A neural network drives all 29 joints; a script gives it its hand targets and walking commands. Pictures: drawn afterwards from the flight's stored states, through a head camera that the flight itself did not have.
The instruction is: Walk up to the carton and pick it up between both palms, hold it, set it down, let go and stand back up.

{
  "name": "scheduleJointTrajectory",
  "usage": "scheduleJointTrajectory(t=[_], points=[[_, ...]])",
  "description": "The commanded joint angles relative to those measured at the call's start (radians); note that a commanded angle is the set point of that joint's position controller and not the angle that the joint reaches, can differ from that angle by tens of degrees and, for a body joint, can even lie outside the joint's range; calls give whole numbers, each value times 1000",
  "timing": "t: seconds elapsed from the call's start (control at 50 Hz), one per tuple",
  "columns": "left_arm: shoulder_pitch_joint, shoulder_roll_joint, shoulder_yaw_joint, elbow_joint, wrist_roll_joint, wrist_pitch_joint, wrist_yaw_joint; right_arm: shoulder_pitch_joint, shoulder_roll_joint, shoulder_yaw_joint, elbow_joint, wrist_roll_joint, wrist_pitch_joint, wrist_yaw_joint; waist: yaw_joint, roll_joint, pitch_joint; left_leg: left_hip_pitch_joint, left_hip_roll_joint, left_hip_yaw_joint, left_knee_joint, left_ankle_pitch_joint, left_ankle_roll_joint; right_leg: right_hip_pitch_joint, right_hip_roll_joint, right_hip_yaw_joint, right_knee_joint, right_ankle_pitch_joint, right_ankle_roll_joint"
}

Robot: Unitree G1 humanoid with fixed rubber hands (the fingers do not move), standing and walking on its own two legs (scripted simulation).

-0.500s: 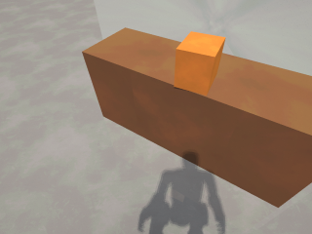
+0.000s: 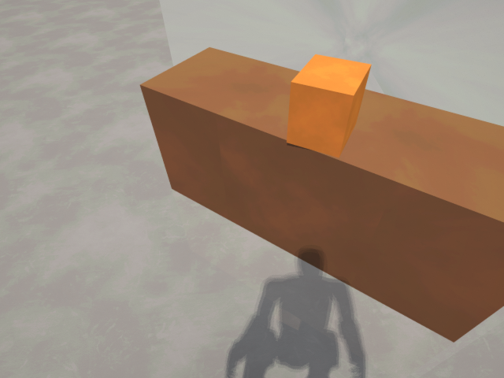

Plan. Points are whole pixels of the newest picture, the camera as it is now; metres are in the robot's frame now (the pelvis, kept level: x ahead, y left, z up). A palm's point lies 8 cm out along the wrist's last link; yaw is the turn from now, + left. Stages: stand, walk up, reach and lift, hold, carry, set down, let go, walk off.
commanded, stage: stand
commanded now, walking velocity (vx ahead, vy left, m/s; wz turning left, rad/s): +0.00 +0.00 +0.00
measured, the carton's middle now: (327, 105) +0.91 -0.18 -0.04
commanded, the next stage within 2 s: walk up in 0.74 s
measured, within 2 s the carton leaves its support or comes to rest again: neither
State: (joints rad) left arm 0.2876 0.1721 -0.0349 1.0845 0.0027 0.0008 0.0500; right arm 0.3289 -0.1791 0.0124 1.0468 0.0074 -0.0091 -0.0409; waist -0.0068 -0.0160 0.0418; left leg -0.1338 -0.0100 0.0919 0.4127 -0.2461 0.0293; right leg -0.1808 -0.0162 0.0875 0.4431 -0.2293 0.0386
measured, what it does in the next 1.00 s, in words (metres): stands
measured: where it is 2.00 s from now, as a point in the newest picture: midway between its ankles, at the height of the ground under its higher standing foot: (276, 357)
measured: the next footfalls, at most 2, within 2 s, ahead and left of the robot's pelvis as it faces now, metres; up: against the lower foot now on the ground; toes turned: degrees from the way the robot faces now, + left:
right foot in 1.24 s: +0.13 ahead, -0.19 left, +0.00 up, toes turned -18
left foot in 1.68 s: +0.44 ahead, +0.07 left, +0.00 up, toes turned -11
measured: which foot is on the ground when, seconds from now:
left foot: down 0.00-1.00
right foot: down 0.00-0.96, up 0.98-1.00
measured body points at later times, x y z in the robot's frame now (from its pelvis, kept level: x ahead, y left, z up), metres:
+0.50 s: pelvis +0.00 +0.00 +0.00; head +0.01 +0.00 +0.45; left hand +0.00 +0.22 -0.16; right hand +0.00 -0.23 -0.15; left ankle -0.01 +0.10 -0.74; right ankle +0.01 -0.14 -0.74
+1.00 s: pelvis +0.01 +0.00 +0.00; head +0.01 +0.00 +0.45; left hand +0.00 +0.22 -0.16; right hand +0.00 -0.23 -0.16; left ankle -0.01 +0.10 -0.74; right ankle +0.01 -0.14 -0.73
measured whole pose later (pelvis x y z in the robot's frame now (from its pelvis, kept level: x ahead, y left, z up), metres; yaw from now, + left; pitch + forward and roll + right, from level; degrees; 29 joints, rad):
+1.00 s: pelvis +0.01 +0.00 +0.00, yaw -1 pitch -2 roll +1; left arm 0.32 0.16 -0.01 1.08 0.02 0.00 0.04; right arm 0.33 -0.17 -0.01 1.04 -0.03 -0.02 -0.04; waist 0.01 -0.01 0.04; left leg -0.14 -0.01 0.11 0.44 -0.30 0.05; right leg -0.24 -0.02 0.07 0.57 -0.37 0.01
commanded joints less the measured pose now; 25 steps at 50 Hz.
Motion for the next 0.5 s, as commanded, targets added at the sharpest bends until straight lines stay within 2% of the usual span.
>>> scheduleJointTrajectory(t=[0.0, 0.04, 0.08, 0.1, 0.18, 0.2, 0.32, 0.36, 0.38, 0.48], points=[[71, 112, 20, -26, 2, -10, 7, 81, -120, -26, -26, 0, -10, -6, 2, 9, 61, -24, 128, -110, -111, 73, -5, -65, -64, 34, -75, 121, -23], [68, 120, 22, -25, 1, -11, 6, 81, -117, -26, -28, 1, -11, -7, 0, -8, 51, -17, 125, -114, -109, 83, -8, -65, -61, 33, -77, 127, -23], [74, 116, 20, -24, 2, -12, 7, 80, -117, -23, -25, -1, -10, -6, -2, -5, 53, -14, 125, -110, -102, 83, -6, -65, -64, 36, -76, 123, -25], [68, 108, 19, -25, 2, -11, 6, 83, -107, -21, -23, -3, -11, -7, -2, 17, 36, -15, 125, -110, -103, 77, -6, -57, -66, 33, -72, 120, -25], [69, 115, 21, -17, 1, -10, 8, 93, -115, -24, -20, 1, -12, -7, -2, -15, 37, -28, 128, -119, -110, 65, -8, -54, -64, 25, -77, 94, -25], [76, 103, 19, -19, 2, -10, 8, 76, -106, -25, -21, -2, -11, -8, 7, 10, 49, -25, 129, -112, -106, 70, -5, -61, -65, 31, -78, 108, -22], [70, 108, 20, -15, -1, -10, 7, 84, -114, -24, -26, 2, -13, -9, -2, -3, 41, -13, 126, -121, -104, 100, -8, -51, -66, 25, -73, 130, -25], [73, 111, 20, -11, 2, -10, 8, 78, -103, -21, -20, 1, -13, -8, 5, 18, 55, -25, 124, -117, -107, 95, -9, -56, -68, 29, -75, 125, -23], [73, 111, 18, -8, 2, -10, 9, 84, -97, -21, -16, 0, -12, -8, -2, 22, 55, -22, 126, -119, -105, 104, -8, -53, -70, 30, -73, 128, -24], [71, 110, 15, -7, 1, -12, 10, 82, -102, -24, -16, -1, -13, -8, 1, 0, 48, -8, 127, -117, -100, 121, -7, -50, -70, 29, -72, 143, -23]])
